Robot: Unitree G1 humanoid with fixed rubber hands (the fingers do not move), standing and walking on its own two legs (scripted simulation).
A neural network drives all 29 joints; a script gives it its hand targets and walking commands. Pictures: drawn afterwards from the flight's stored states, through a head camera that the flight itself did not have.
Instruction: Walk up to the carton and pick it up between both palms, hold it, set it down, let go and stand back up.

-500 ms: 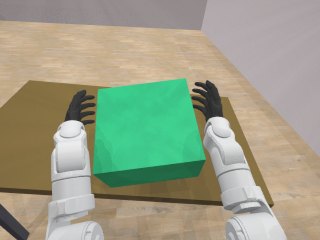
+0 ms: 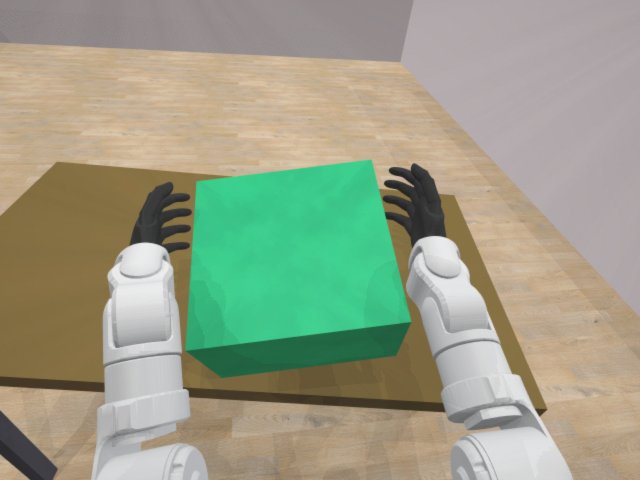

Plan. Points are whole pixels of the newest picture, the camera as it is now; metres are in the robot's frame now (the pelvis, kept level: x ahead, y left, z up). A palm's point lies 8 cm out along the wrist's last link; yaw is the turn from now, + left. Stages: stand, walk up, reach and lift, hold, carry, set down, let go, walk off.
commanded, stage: set down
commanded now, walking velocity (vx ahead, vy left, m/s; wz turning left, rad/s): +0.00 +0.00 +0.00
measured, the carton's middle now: (296, 268) +0.38 +0.01 +0.10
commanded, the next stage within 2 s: none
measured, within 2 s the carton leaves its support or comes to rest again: neither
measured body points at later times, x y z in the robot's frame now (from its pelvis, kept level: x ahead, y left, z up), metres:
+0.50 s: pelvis +0.02 +0.00 +0.00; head -0.01 +0.02 +0.45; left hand +0.37 +0.18 +0.11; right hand +0.39 -0.14 +0.17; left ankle +0.03 +0.12 -0.75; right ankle +0.00 -0.10 -0.75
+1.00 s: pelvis +0.02 -0.01 +0.00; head +0.00 +0.02 +0.45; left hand +0.38 +0.17 +0.09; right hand +0.40 -0.16 +0.15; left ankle +0.03 +0.12 -0.75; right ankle +0.00 -0.10 -0.75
